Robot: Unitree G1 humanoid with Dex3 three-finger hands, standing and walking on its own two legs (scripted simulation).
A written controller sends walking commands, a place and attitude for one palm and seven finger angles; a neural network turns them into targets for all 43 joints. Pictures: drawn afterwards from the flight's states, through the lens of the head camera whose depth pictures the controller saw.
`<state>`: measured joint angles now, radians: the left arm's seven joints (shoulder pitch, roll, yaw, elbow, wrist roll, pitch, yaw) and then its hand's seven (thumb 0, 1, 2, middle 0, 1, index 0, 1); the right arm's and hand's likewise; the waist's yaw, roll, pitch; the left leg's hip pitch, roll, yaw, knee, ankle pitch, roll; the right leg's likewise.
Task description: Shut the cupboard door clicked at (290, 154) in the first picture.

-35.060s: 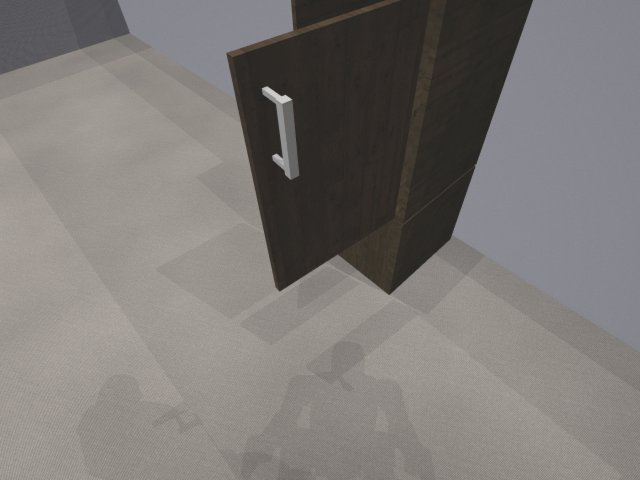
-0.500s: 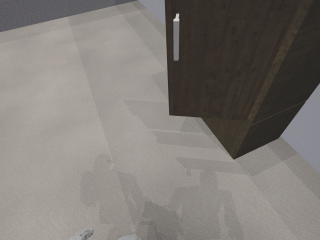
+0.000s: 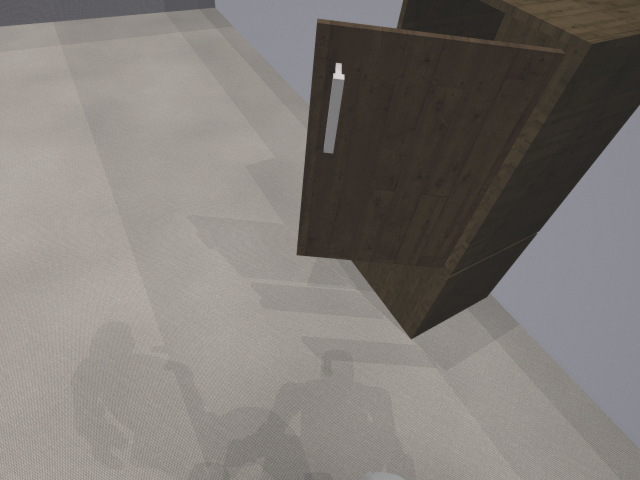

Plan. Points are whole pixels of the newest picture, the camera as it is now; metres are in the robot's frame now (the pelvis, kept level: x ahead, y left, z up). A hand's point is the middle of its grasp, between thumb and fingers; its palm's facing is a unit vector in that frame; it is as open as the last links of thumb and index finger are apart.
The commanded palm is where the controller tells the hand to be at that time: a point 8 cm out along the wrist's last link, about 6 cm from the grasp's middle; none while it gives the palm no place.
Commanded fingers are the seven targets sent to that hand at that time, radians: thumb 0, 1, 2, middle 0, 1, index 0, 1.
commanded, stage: take the last steps up to it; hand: left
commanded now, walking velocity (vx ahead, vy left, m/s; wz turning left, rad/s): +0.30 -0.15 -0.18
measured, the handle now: (333, 109) +0.69 +0.02 +0.11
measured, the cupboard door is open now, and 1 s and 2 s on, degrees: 58 58 58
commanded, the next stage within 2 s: come to a stop and stand still in 0.48 s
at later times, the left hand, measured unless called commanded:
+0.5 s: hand (286, 414) +0.25 +0.05 -0.17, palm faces -0.05 -0.98 -0.21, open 7.2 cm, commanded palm none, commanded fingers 0.00 0.90 0.90 -0.20 -0.30 -0.20 -0.30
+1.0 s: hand (293, 424) +0.24 +0.04 -0.19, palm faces -0.01 -0.97 -0.24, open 7.4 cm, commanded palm none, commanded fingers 0.00 0.90 0.90 -0.20 -0.30 -0.20 -0.30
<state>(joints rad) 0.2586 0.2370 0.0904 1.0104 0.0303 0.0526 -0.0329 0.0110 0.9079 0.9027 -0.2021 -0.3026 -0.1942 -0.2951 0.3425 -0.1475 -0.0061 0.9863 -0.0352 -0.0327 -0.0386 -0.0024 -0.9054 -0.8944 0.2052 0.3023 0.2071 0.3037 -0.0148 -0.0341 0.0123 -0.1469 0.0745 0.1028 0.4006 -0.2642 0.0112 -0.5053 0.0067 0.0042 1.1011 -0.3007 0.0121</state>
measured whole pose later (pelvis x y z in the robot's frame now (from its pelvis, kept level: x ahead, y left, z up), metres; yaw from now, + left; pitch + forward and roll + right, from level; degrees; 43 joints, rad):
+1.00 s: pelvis +0.22 -0.14 -0.02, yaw -4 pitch +1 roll +0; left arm 0.26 0.14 0.03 1.03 0.02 0.02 0.05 0.01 0.91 0.90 -0.21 -0.30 -0.20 -0.30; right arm 0.12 -0.17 -0.03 0.99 -0.01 0.04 -0.04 0.00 -0.91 -0.89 0.20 0.30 0.21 0.30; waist 0.02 0.02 0.09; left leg -0.35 0.03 0.10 0.56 -0.22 0.02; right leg -0.17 0.03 -0.10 0.52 -0.38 -0.07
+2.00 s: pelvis +0.19 -0.05 -0.01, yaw -5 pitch +0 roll -1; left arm 0.36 0.21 -0.02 1.06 0.01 0.01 0.04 0.01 0.91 0.90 -0.20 -0.30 -0.20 -0.30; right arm 0.24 -0.20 0.02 1.05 0.00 -0.01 -0.02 0.00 -0.91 -0.89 0.20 0.30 0.21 0.30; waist 0.02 -0.03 0.03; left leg -0.23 -0.13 0.04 0.38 -0.16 0.14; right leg -0.18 -0.02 0.04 0.42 -0.25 0.00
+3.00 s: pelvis +0.22 -0.09 -0.01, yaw -5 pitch +0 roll +0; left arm 0.24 0.23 -0.02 1.07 0.01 -0.01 0.04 0.01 0.90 0.90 -0.20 -0.30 -0.20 -0.30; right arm 0.18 -0.22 0.03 1.11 0.00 -0.03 -0.02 0.00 -0.91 -0.89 0.20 0.30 0.21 0.30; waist 0.00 -0.03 0.04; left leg -0.16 -0.10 0.01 0.37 -0.21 0.09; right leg -0.10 0.01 0.02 0.38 -0.28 0.00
